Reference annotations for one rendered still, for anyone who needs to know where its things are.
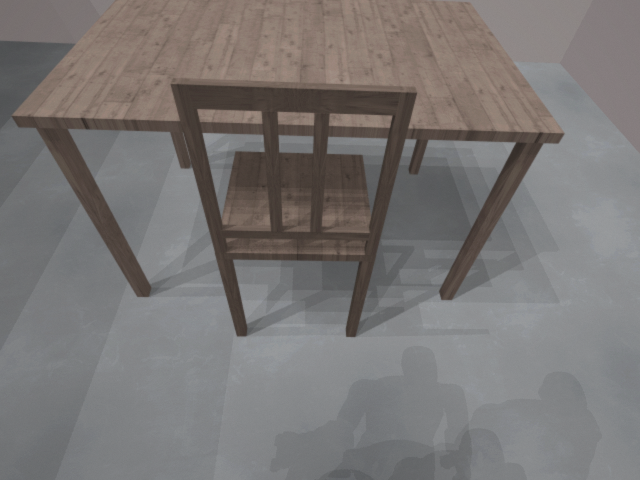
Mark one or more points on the table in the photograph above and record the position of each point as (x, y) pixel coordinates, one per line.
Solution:
(118, 75)

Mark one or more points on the chair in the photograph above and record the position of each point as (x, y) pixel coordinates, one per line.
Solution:
(294, 206)

